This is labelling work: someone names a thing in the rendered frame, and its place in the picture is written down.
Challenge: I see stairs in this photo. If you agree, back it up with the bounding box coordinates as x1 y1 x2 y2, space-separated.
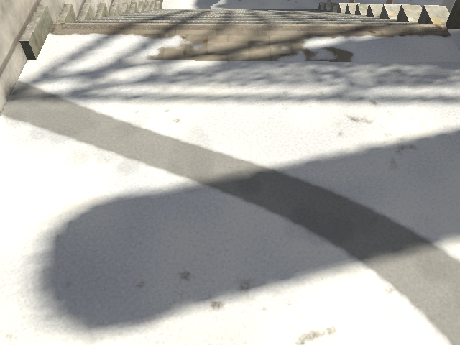
76 9 419 24

